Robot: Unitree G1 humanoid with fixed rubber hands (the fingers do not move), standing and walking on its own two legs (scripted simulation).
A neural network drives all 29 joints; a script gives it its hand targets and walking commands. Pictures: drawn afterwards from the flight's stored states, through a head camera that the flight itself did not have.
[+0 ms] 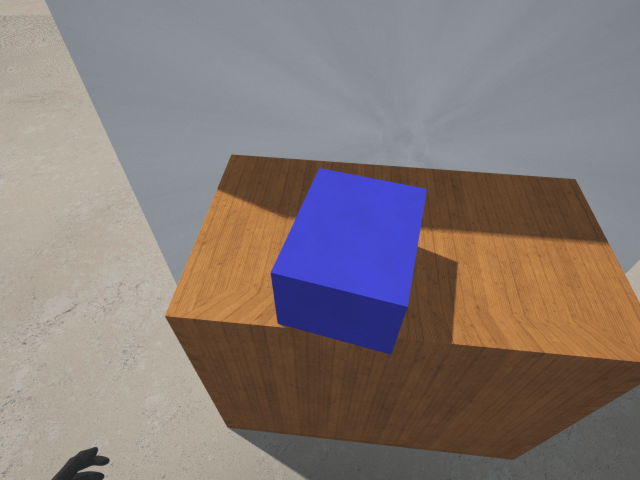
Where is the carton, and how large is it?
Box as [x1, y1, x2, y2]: [271, 168, 426, 354]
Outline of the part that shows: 319,168 271,271 277,322 390,354 407,306 426,189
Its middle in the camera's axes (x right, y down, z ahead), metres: +0.06 +0.03 +0.65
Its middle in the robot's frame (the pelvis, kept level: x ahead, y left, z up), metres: +0.48 -0.02 -0.03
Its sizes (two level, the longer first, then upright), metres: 0.239 0.189 0.142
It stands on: a pedestal, 0.63 m high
